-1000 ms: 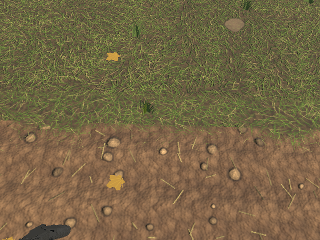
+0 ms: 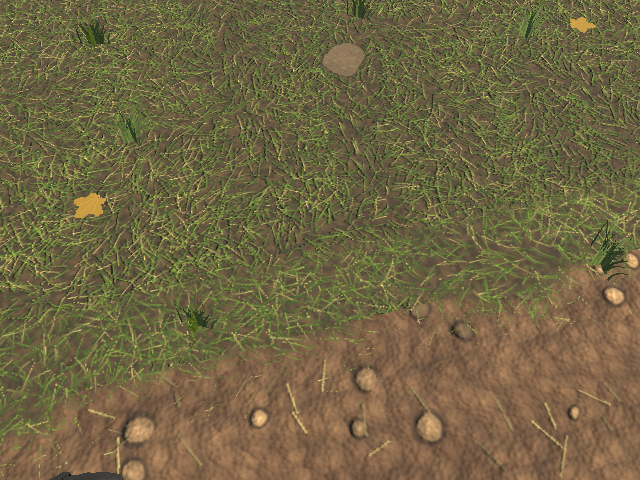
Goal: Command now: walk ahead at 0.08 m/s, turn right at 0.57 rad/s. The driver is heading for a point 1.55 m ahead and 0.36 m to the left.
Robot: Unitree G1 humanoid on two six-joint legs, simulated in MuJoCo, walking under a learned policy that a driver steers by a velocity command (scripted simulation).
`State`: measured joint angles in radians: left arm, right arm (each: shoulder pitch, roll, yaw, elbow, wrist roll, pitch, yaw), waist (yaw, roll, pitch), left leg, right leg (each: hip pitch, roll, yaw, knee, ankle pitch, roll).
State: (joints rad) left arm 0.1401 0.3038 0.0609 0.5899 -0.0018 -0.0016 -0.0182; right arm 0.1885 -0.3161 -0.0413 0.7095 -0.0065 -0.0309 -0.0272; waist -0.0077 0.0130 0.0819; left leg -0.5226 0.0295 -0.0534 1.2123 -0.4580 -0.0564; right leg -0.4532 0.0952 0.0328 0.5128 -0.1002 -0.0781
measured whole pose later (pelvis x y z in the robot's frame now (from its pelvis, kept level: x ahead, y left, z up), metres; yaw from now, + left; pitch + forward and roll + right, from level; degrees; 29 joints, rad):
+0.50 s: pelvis +0.06 +0.05 +0.01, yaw -8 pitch +0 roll +0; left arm 0.19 0.26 0.04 0.69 0.01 0.04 0.01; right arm 0.19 -0.22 -0.01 0.69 -0.02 -0.03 0.00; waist 0.00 -0.02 0.02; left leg -0.29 0.00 -0.01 0.57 -0.27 0.00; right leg -0.26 0.02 0.08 0.55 -0.27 0.03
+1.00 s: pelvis +0.05 +0.08 +0.00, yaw +6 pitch +2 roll -2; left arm 0.15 0.29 0.08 0.69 0.00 0.04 0.06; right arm 0.22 -0.29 -0.07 0.58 -0.02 0.01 0.02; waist 0.00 -0.03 0.04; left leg -0.39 -0.04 -0.01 0.68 -0.32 0.08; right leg -0.46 -0.02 0.03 1.07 -0.56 0.06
